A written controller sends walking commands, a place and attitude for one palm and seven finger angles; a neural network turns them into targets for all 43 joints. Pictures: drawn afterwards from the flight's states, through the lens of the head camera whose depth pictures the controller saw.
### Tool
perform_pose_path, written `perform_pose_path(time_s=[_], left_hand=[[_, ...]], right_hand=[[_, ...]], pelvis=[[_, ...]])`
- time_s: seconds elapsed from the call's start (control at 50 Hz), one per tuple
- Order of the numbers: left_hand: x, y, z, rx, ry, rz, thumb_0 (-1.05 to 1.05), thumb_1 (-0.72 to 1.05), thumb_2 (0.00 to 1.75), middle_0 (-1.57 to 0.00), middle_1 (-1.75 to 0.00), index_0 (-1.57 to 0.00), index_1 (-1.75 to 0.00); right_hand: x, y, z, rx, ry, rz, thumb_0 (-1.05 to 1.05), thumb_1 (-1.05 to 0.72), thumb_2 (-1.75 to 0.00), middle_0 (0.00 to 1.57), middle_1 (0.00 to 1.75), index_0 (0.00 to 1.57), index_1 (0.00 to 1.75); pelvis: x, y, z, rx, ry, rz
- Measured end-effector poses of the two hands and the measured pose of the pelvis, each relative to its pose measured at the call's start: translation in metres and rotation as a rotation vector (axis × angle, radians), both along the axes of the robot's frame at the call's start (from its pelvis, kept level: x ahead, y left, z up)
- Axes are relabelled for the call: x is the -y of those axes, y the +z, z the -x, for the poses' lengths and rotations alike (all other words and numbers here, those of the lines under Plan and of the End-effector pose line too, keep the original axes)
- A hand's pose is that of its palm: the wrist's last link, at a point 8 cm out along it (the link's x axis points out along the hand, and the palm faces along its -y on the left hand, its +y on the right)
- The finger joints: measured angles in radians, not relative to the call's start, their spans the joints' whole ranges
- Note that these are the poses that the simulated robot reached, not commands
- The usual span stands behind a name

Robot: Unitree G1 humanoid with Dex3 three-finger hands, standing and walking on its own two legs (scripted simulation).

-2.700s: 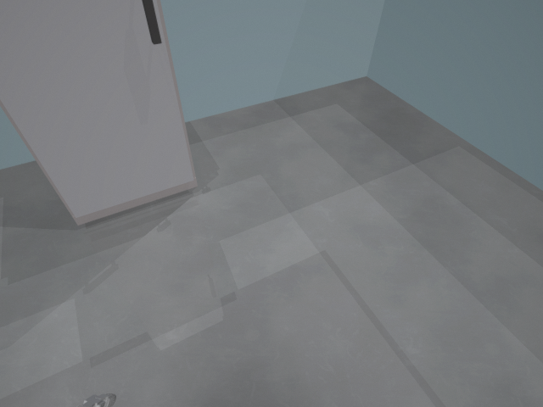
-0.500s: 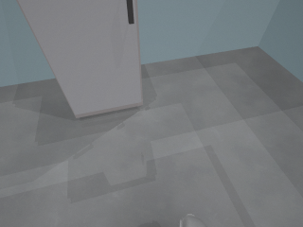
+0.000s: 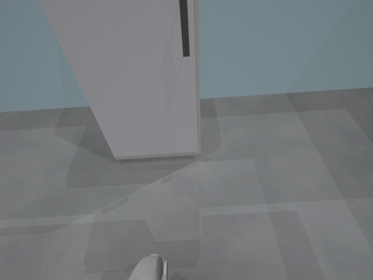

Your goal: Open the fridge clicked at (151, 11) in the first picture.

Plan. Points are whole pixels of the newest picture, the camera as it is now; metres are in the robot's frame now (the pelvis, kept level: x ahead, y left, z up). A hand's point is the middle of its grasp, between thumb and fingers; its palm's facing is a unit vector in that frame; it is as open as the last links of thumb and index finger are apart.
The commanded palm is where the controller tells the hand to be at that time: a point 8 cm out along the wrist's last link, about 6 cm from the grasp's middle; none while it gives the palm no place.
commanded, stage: walk to a spot facing it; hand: right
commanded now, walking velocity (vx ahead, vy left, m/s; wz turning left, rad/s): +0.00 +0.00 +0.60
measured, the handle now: (184, 23) +0.96 +0.05 +0.14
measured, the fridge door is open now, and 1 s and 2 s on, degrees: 0 0 0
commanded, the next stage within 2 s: take the last steps up to it in 0.28 s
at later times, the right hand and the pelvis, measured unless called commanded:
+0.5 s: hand (254, 249) +0.24 -0.15 -0.17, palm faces -0.22 +0.94 -0.25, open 7.3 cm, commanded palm none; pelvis +0.13 +0.02 -0.01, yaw +15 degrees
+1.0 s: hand (262, 223) +0.32 -0.19 -0.18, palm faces -0.21 +0.97 -0.14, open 7.4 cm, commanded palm none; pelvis +0.26 -0.01 +0.01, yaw +14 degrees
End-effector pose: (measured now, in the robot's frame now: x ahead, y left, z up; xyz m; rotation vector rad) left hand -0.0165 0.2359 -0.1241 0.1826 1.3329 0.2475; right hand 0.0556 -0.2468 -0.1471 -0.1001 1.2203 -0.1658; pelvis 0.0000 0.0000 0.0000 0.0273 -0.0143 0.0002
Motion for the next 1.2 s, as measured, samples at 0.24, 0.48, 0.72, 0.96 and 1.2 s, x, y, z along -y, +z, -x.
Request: perform_pose_path(time_s=[0.24,0.48,0.72,0.96,1.2], left_hand=[[0.040,-0.031,0.014,-0.234,0.218,0.145,0.00,0.91,0.90,-0.20,-0.30,-0.20,-0.30],[-0.026,-0.029,-0.160,0.144,0.206,0.067,0.01,0.91,0.90,-0.20,-0.30,-0.20,-0.30],[-0.004,-0.010,-0.230,0.179,0.117,0.043,0.00,0.91,0.90,-0.19,-0.30,-0.20,-0.30],[0.040,0.003,-0.178,-0.067,0.249,0.033,0.00,0.93,0.90,-0.20,-0.30,-0.20,-0.30],[0.053,-0.006,-0.151,-0.351,0.409,0.188,0.00,0.91,0.90,-0.20,-0.30,-0.20,-0.30]], right_hand=[[-0.052,-0.012,-0.149,0.011,0.218,-0.017,0.00,-0.91,-0.90,0.20,0.30,0.20,0.30],[-0.050,0.006,-0.188,-0.028,0.288,0.085,0.00,-0.91,-0.90,0.20,0.30,0.21,0.30],[-0.020,0.001,-0.207,-0.014,0.218,0.018,0.00,-0.91,-0.90,0.20,0.30,0.20,0.30],[-0.005,-0.005,-0.249,-0.166,0.251,-0.019,0.01,-0.91,-0.90,0.20,0.30,0.20,0.30],[-0.090,-0.008,-0.399,-0.061,0.373,-0.004,0.01,-0.91,-0.90,0.20,0.30,0.20,0.30]], pelvis=[[-0.011,-0.021,-0.084,-0.011,0.128,0.011],[-0.021,-0.012,-0.130,-0.013,0.253,0.035],[0.005,-0.006,-0.187,-0.024,0.232,0.004],[0.015,0.005,-0.253,-0.012,0.236,-0.007],[-0.042,-0.010,-0.325,-0.025,0.245,0.016]])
